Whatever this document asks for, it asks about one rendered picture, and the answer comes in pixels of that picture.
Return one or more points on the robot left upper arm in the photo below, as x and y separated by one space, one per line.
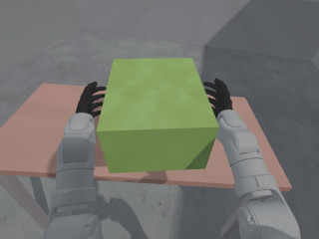
82 226

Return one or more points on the left robot hand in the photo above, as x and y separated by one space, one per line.
85 104

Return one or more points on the robot left forearm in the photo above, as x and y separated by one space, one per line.
74 188

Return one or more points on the robot right upper arm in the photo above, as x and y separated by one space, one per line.
266 220

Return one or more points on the robot right forearm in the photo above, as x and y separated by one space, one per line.
252 180

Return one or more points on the carton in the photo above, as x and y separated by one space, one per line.
156 116

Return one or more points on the table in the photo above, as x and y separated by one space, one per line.
30 138

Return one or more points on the right robot hand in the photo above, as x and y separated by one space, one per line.
221 101

